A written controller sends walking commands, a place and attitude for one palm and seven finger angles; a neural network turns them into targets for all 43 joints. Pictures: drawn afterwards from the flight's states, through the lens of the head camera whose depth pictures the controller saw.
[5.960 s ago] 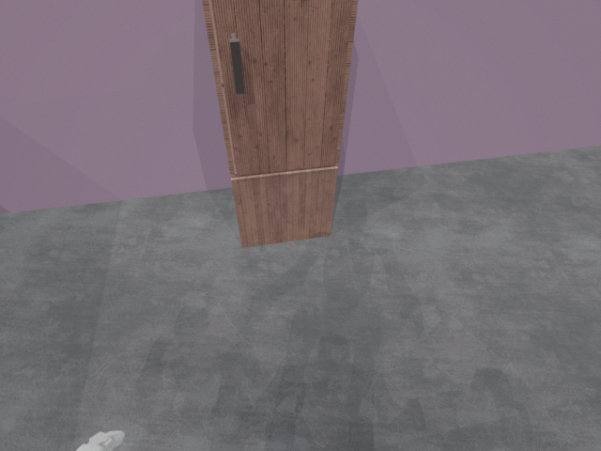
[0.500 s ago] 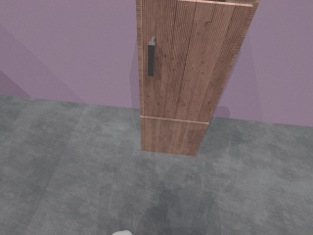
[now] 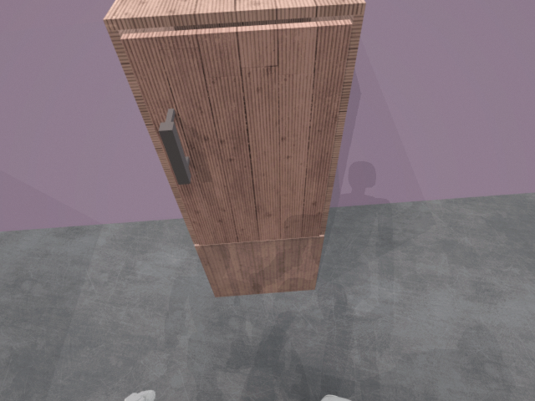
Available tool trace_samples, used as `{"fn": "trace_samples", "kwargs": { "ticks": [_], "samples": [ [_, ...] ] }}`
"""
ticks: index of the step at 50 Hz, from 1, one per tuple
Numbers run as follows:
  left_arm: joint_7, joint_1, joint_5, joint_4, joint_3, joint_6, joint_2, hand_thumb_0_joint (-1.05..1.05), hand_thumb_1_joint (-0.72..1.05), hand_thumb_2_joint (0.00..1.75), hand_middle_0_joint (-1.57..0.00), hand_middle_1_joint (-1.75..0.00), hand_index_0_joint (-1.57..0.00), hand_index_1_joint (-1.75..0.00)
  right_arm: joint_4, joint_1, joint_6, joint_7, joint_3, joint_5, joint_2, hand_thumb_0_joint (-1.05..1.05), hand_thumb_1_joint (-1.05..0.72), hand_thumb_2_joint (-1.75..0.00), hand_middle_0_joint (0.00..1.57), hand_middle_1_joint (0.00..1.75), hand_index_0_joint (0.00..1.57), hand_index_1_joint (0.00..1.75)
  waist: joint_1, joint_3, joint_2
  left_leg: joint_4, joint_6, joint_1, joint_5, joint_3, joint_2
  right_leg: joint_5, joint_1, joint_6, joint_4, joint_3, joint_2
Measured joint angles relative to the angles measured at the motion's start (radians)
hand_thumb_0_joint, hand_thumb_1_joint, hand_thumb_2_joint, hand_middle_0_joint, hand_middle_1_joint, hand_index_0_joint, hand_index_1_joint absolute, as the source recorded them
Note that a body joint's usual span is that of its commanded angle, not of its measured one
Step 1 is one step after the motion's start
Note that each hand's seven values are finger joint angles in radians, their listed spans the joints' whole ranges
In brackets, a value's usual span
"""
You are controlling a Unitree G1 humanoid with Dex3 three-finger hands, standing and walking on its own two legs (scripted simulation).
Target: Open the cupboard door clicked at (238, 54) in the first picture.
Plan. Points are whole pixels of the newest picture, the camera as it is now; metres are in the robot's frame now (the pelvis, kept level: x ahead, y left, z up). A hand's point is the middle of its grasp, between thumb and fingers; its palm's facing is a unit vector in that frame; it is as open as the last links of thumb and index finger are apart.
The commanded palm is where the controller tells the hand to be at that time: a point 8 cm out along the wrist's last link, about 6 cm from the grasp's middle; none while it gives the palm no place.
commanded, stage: come to a stop and stand still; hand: left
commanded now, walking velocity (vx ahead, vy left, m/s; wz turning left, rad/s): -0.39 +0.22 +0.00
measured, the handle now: (177, 147) +0.54 +0.18 +0.07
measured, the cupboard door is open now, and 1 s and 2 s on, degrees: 0 0 0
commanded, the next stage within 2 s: look again from close up in 1.38 s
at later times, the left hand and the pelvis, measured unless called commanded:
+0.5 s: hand out of the picture +0.01 +0.24 -0.16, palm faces +0.13 -0.96 -0.26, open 7.4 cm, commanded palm none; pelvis -0.04 +0.02 +0.01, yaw +3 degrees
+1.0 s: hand out of the picture -0.09 +0.22 -0.15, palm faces +0.06 -0.98 -0.20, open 7.3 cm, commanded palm none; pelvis -0.08 +0.06 +0.02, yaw +2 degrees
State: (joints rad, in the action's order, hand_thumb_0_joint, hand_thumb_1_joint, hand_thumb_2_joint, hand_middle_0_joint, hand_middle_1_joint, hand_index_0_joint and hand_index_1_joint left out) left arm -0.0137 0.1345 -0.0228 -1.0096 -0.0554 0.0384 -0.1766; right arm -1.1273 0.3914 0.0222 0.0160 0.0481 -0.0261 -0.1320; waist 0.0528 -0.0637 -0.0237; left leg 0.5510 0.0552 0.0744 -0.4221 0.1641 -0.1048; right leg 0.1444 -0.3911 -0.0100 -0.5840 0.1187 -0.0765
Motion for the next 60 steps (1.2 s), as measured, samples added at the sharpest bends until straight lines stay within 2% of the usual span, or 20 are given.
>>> {"fn": "trace_samples", "kwargs": {
  "ticks": [2, 5, 9, 14, 19, 23, 25, 26, 27, 28, 30, 33, 35, 38, 40, 42, 44, 48, 60],
  "samples": [
    [0.009, -0.015, 0.005, -0.008, 0.017, 0.013, 0.022, 0.0, 0.91, 0.9, -0.19, -0.3, -0.2, -0.29, -0.006, -0.013, -0.017, 0.006, -0.002, 0.014, -0.012, 0.01, -0.91, -0.9, 0.2, 0.3, 0.2, 0.29, 0.008, -0.022, -0.027, 0.17, -0.013, 0.07, -0.091, -0.072, 0.001, 0.055, 0.013, -0.029, -0.031, 0.022, 0.012],
    [0.023, -0.025, 0.007, -0.008, 0.032, 0.002, 0.052, 0.0, 0.91, 0.9, -0.2, -0.3, -0.2, -0.29, 0.0, -0.044, -0.043, 0.016, 0.003, 0.026, -0.023, 0.01, -0.91, -0.9, 0.2, 0.3, 0.2, 0.29, -0.005, -0.033, -0.025, 0.369, -0.017, 0.175, -0.146, -0.114, 0.041, 0.075, 0.047, -0.046, -0.005, 0.032, 0.003],
    [0.044, -0.037, 0.011, 0.015, 0.021, -0.016, 0.063, -0.01, 0.93, 0.9, -0.2, -0.3, -0.2, -0.29, 0.032, -0.119, -0.077, 0.015, 0.017, 0.022, -0.047, 0.01, -0.91, -0.9, 0.2, 0.3, 0.2, 0.29, -0.037, -0.043, -0.02, 0.512, -0.007, 0.301, -0.107, -0.136, 0.082, 0.043, 0.068, -0.048, 0.047, 0.035, -0.006],
    [0.05, -0.028, 0.005, 0.024, 0.013, -0.043, 0.042, -0.01, 0.93, 0.9, -0.2, -0.3, -0.2, -0.3, 0.097, -0.217, -0.103, 0.001, 0.038, 0.007, -0.09, 0.01, -0.91, -0.9, 0.2, 0.3, 0.19, 0.29, -0.056, -0.042, -0.022, 0.599, 0.013, 0.399, -0.004, -0.16, 0.103, 0.002, 0.058, -0.043, 0.084, 0.034, -0.014],
    [0.048, 0.009, -0.006, 0.024, 0.003, -0.061, 0.007, 0.0, 0.92, 0.9, -0.2, -0.3, -0.2, -0.3, 0.139, -0.261, -0.098, -0.012, 0.04, 0.002, -0.109, 0.01, -0.91, -0.9, 0.2, 0.3, 0.19, 0.29, -0.078, -0.02, -0.004, 0.491, 0.01, 0.357, 0.022, -0.163, 0.091, -0.032, 0.042, -0.029, 0.1, 0.03, -0.025],
    [0.041, 0.043, -0.015, 0.023, -0.007, -0.073, -0.027, 0.0, 0.91, 0.9, -0.2, -0.3, -0.2, -0.29, 0.153, -0.254, -0.082, -0.019, 0.028, 0.007, -0.101, 0.01, -0.91, -0.9, 0.2, 0.3, 0.19, 0.29, -0.098, 0.008, 0.028, 0.274, -0.01, 0.248, -0.01, -0.143, 0.079, -0.06, 0.021, -0.013, 0.109, 0.027, -0.033],
    [0.037, 0.062, -0.012, 0.018, -0.01, -0.08, -0.042, 0.0, 0.91, 0.9, -0.2, -0.3, -0.2, -0.29, 0.158, -0.237, -0.068, -0.019, 0.018, 0.01, -0.093, 0.01, -0.91, -0.9, 0.2, 0.3, 0.19, 0.29, -0.101, 0.023, 0.043, 0.112, -0.022, 0.169, 0.029, -0.13, 0.078, -0.07, 0.001, 0.001, 0.099, 0.026, -0.036],
    [0.036, 0.072, -0.008, 0.016, -0.01, -0.085, -0.046, 0.0, 0.91, 0.9, -0.2, -0.3, -0.2, -0.29, 0.161, -0.222, -0.058, -0.019, 0.014, 0.01, -0.092, 0.01, -0.91, -0.9, 0.2, 0.3, 0.19, 0.29, -0.097, 0.035, 0.04, 0.024, -0.031, 0.133, 0.042, -0.134, 0.075, -0.054, -0.018, 0.009, 0.075, 0.029, -0.033],
    [0.035, 0.076, -0.001, 0.007, -0.013, -0.092, -0.055, 0.01, 0.91, 0.9, -0.2, -0.3, -0.2, -0.29, 0.155, -0.213, -0.053, -0.015, 0.012, 0.007, -0.079, 0.01, -0.91, -0.9, 0.2, 0.3, 0.19, 0.29, -0.093, 0.033, 0.058, 0.015, -0.042, 0.134, 0.054, -0.132, 0.086, 0.019, -0.036, 0.017, 0.035, 0.012, -0.037],
    [0.034, 0.082, 0.002, -0.002, -0.014, -0.101, -0.062, 0.01, 0.91, 0.9, -0.2, -0.3, -0.2, -0.29, 0.152, -0.2, -0.056, -0.013, 0.006, 0.005, -0.064, 0.01, -0.91, -0.9, 0.2, 0.3, 0.19, 0.29, -0.091, 0.033, 0.072, 0.017, -0.052, 0.135, 0.068, -0.13, 0.094, 0.108, -0.051, 0.02, -0.011, -0.02, -0.028],
    [0.03, 0.101, 0.002, -0.016, -0.016, -0.114, -0.066, 0.01, 0.91, 0.9, -0.2, -0.3, -0.2, -0.29, 0.141, -0.169, -0.063, -0.006, -0.011, 0.0, -0.041, 0.01, -0.91, -0.9, 0.2, 0.3, 0.19, 0.29, -0.084, 0.045, 0.079, -0.016, -0.067, 0.127, 0.103, -0.133, 0.097, 0.193, -0.076, 0.022, -0.131, -0.076, 0.006],
    [0.024, 0.129, 0.001, -0.031, -0.014, -0.11, -0.06, 0.01, 0.91, 0.9, -0.2, -0.3, -0.2, -0.29, 0.112, -0.136, -0.067, 0.005, -0.028, 0.003, -0.017, 0.01, -0.91, -0.9, 0.2, 0.3, 0.2, 0.29, -0.084, 0.056, 0.074, -0.086, -0.081, 0.113, 0.155, -0.135, 0.101, 0.199, -0.084, 0.025, -0.308, -0.121, 0.046],
    [0.024, 0.15, 0.002, -0.042, -0.009, -0.099, -0.054, 0.01, 0.91, 0.9, -0.2, -0.3, -0.2, -0.29, 0.094, -0.127, -0.065, 0.011, -0.035, 0.006, -0.005, 0.01, -0.91, -0.9, 0.2, 0.3, 0.2, 0.29, -0.089, 0.058, 0.078, -0.122, -0.088, 0.109, 0.178, -0.125, 0.113, 0.197, -0.059, 0.032, -0.349, -0.13, 0.052],
    [0.027, 0.174, 0.006, -0.068, 0.007, -0.092, -0.037, 0.01, 0.91, 0.9, -0.2, -0.3, -0.2, -0.29, 0.073, -0.121, -0.052, 0.02, -0.035, 0.01, -0.001, 0.01, -0.92, -0.9, 0.21, 0.3, 0.2, 0.29, -0.083, 0.055, 0.08, -0.149, -0.099, 0.11, 0.196, -0.108, 0.133, 0.231, 0.028, 0.041, -0.265, -0.119, 0.044],
    [0.029, 0.178, 0.011, -0.087, 0.019, -0.089, -0.021, 0.01, 0.91, 0.9, -0.2, -0.3, -0.2, -0.29, 0.063, -0.117, -0.04, 0.023, -0.033, 0.01, -0.001, 0.02, -0.92, -0.9, 0.21, 0.3, 0.2, 0.3, -0.072, 0.05, 0.074, -0.153, -0.104, 0.114, 0.202, -0.1, 0.144, 0.258, 0.104, 0.041, -0.139, -0.109, 0.04],
    [0.033, 0.176, 0.015, -0.102, 0.029, -0.079, -0.005, 0.01, 0.91, 0.9, -0.2, -0.3, -0.2, -0.29, 0.051, -0.111, -0.031, 0.024, -0.032, 0.014, -0.002, 0.01, -0.92, -0.9, 0.21, 0.3, 0.2, 0.3, -0.063, 0.049, 0.068, -0.141, -0.104, 0.125, 0.2, -0.092, 0.155, 0.189, 0.188, 0.038, 0.028, -0.103, 0.039],
    [0.04, 0.166, 0.017, -0.12, 0.038, -0.063, 0.02, 0.01, 0.91, 0.9, -0.2, -0.3, -0.2, -0.29, 0.031, -0.11, -0.027, 0.024, -0.03, 0.023, -0.009, 0.01, -0.92, -0.9, 0.21, 0.3, 0.2, 0.29, -0.059, 0.046, 0.041, -0.115, -0.099, 0.137, 0.189, -0.091, 0.148, 0.164, 0.238, 0.011, 0.125, -0.099, 0.048],
    [0.045, 0.152, 0.02, -0.127, 0.057, -0.038, 0.058, 0.01, 0.91, 0.9, -0.2, -0.3, -0.2, -0.29, 0.003, -0.105, -0.026, 0.022, -0.034, 0.024, -0.013, 0.01, -0.92, -0.9, 0.2, 0.3, 0.2, 0.29, -0.044, 0.044, -0.003, -0.141, -0.094, 0.113, 0.211, -0.101, 0.134, 0.145, 0.263, 0.002, 0.155, -0.09, 0.064],
    [0.05, 0.153, 0.021, -0.124, 0.056, -0.042, 0.048, 0.01, 0.93, 0.9, -0.2, -0.3, -0.2, -0.29, -0.035, -0.076, -0.036, 0.016, -0.046, 0.016, 0.02, 0.01, -0.91, -0.9, 0.2, 0.3, 0.2, 0.29, -0.041, 0.043, 0.023, -0.155, -0.077, 0.111, 0.242, -0.108, 0.113, 0.115, 0.265, -0.015, 0.168, -0.083, 0.085]
  ]
}}
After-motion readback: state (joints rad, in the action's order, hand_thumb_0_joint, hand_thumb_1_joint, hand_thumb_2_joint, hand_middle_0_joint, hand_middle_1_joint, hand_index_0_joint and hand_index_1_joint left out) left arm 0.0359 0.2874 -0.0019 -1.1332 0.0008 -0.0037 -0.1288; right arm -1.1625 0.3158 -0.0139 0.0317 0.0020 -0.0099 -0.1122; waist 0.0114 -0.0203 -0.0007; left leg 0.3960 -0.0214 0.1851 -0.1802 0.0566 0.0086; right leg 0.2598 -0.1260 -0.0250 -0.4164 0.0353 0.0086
